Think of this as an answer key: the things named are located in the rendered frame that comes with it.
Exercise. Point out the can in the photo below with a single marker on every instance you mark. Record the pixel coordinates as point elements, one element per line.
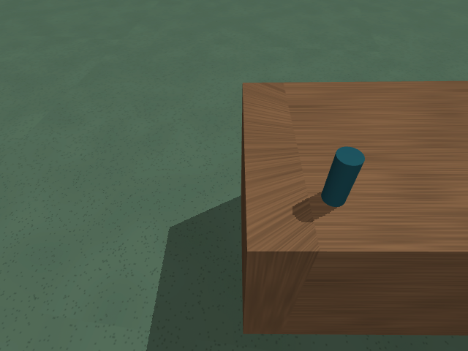
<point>344,170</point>

